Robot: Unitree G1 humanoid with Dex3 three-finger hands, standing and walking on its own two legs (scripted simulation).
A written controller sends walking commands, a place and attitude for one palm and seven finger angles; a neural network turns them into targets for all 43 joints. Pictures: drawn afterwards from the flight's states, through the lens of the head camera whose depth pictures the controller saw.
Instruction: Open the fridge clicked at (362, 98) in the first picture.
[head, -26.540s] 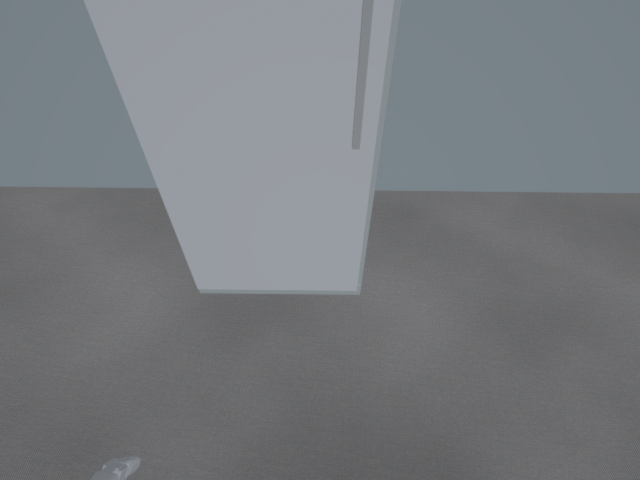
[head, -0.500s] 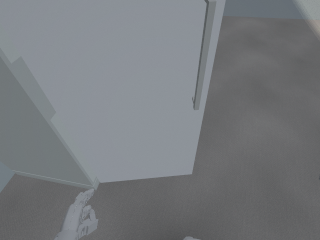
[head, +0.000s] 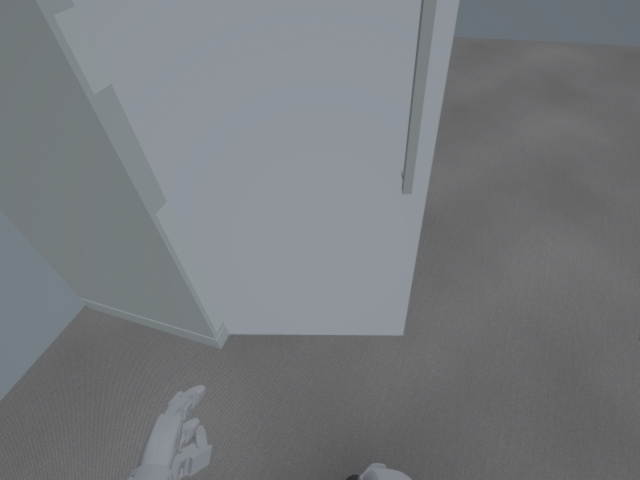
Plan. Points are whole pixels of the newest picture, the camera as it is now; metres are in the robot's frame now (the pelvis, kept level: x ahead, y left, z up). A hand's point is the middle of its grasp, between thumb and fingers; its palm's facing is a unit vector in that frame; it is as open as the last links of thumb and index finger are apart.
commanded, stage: stop stepping back and stand still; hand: right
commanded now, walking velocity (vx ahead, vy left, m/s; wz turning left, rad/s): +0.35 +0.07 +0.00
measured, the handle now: (415, 101) +0.64 -0.18 +0.16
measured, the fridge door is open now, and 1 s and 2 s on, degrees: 74 74 74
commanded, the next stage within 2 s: let the arm hang, fingers relaxed in 1.54 s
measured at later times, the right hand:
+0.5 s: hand out of the picture +0.04 -0.38 +0.20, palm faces +0.59 +0.77 -0.24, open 7.5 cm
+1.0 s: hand out of the picture +0.01 -0.36 +0.18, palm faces +0.55 +0.75 -0.36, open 7.5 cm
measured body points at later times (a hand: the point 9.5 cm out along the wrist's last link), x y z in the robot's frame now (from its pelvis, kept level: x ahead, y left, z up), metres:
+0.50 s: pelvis -0.17 -0.08 +0.00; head -0.20 -0.13 +0.45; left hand -0.02 +0.17 -0.06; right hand +0.01 -0.42 +0.21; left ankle -0.12 +0.06 -0.64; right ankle -0.15 -0.20 -0.72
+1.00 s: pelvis -0.16 -0.09 +0.00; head -0.18 -0.09 +0.45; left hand +0.01 +0.17 -0.07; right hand -0.03 -0.40 +0.20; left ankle -0.23 +0.06 -0.72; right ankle -0.11 -0.22 -0.72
